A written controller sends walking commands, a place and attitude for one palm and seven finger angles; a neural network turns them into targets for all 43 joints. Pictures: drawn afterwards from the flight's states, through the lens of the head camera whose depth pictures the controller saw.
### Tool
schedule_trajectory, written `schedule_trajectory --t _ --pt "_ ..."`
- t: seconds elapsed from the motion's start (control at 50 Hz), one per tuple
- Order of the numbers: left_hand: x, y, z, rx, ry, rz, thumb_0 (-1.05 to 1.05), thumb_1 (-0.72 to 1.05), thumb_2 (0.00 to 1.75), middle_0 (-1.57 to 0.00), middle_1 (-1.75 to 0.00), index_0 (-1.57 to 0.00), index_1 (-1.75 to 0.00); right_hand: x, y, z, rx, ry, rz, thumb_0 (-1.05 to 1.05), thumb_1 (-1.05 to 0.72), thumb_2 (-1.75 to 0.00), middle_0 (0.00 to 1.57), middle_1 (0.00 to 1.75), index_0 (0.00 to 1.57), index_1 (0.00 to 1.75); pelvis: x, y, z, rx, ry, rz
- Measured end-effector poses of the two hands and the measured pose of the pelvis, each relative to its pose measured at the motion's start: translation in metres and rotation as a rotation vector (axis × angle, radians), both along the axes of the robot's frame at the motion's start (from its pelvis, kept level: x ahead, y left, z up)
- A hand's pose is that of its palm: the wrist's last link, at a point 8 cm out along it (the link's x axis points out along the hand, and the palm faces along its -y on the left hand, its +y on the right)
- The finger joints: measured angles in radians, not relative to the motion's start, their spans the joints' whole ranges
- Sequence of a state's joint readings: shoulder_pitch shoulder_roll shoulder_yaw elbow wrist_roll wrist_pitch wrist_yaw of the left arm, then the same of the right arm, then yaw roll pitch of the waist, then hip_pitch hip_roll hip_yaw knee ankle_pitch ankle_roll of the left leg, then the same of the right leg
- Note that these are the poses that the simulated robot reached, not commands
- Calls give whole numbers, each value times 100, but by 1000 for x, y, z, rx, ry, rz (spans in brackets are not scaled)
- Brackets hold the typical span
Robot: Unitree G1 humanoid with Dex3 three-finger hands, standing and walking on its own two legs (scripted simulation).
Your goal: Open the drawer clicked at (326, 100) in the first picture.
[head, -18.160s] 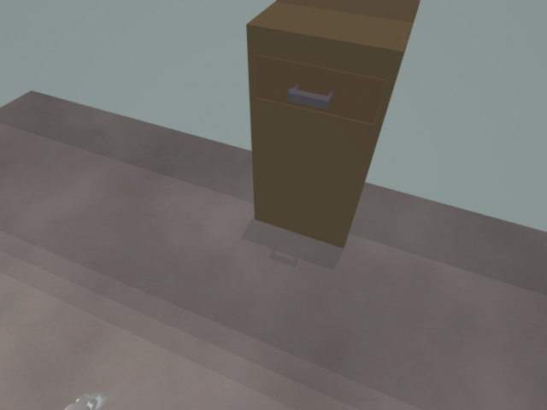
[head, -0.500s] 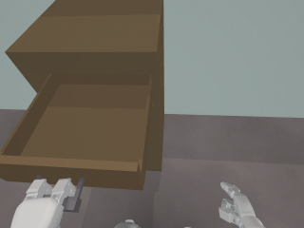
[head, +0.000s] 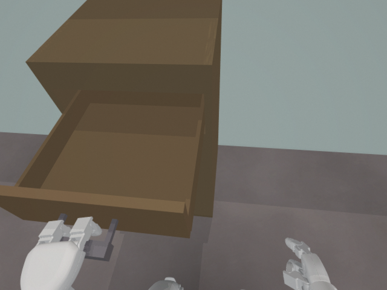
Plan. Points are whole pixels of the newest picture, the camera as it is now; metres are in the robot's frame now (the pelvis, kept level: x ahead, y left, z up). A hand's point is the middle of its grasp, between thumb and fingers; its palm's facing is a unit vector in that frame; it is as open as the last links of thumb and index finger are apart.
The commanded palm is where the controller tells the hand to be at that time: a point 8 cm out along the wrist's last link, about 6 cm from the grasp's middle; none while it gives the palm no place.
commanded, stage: lift the hand off the handle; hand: left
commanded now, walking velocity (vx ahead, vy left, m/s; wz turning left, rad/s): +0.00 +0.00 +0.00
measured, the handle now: (82, 234) +0.21 +0.24 +0.03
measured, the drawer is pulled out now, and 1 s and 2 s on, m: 0.30 0.29 0.29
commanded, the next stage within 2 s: draw the hand back to the body in 1.70 s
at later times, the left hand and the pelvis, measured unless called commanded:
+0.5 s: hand (78, 258) +0.17 +0.24 +0.01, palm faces -0.02 -0.10 -1.00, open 13.6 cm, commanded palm +0.15 +0.24 +0.08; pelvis +0.00 +0.01 +0.00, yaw +0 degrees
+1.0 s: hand (55, 245) +0.18 +0.25 +0.08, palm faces +0.01 -0.12 -0.99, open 13.4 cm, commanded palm +0.15 +0.24 +0.15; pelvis +0.01 +0.01 +0.03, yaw +0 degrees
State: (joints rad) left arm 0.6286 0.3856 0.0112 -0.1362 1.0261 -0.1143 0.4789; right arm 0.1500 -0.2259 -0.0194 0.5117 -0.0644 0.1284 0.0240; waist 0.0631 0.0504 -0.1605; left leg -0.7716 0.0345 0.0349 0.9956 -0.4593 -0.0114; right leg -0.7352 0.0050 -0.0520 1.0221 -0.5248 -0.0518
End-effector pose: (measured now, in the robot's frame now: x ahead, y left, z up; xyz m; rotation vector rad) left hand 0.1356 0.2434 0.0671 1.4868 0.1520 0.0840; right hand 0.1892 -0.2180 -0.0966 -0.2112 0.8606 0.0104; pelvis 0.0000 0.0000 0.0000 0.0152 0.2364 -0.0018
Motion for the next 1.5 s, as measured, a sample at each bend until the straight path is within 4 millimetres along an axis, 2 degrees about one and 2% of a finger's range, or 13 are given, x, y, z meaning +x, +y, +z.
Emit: schedule_trajectory --t 0.08,0.18,0.32,0.5,0.66,0.86,1.12,1.22,1.5 --pt "-1 1 0 -3 -6 -11 0 -36 36 -33 -121 -33 -121 1 1 1 -5 -6 5 1 -91 -90 20 30 20 30 -1 1 0 -3 0 2" --pt "1 1 -2 -8 -28 -14 0 -45 32 -33 -122 -32 -121 2 2 0 -15 -7 9 1 -91 -90 20 30 20 30 -3 3 -2 -7 3 7" --pt "11 0 -6 -11 -40 -11 0 -48 31 -34 -122 -32 -120 0 5 -2 -11 1 3 1 -91 -90 20 30 20 30 -4 5 -3 -10 4 9" --pt "17 1 -1 -13 -20 -10 0 -49 31 -33 -120 -35 -123 -6 8 3 -3 2 -11 1 -91 -90 20 30 20 30 -2 6 3 -12 -12 5" --pt "18 4 20 -15 -26 -29 0 -49 31 -33 -120 -37 -123 -4 6 15 -4 -17 -26 1 -91 -90 20 30 20 30 3 8 12 -13 -38 2" --pt "19 11 44 -22 -37 -21 0 -49 31 -33 -120 -38 -122 8 6 30 -5 -54 -26 1 -91 -90 20 30 20 30 9 11 22 -15 -63 0" --pt "19 10 84 -35 -75 -28 0 -49 30 -32 -120 -39 -123 25 21 47 28 -105 4 1 -91 -90 20 30 20 30 17 18 33 -18 -97 -10" --pt "20 10 103 -29 -112 -26 0 -49 30 -32 -120 -36 -121 28 27 53 48 -116 12 1 -91 -90 20 30 20 30 19 20 38 -20 -114 -10" --pt "19 7 142 -33 -121 -56 0 -49 30 -32 -120 -32 -120 36 37 73 62 -157 40 1 -91 -90 20 30 20 30 20 25 50 -25 -168 -6"
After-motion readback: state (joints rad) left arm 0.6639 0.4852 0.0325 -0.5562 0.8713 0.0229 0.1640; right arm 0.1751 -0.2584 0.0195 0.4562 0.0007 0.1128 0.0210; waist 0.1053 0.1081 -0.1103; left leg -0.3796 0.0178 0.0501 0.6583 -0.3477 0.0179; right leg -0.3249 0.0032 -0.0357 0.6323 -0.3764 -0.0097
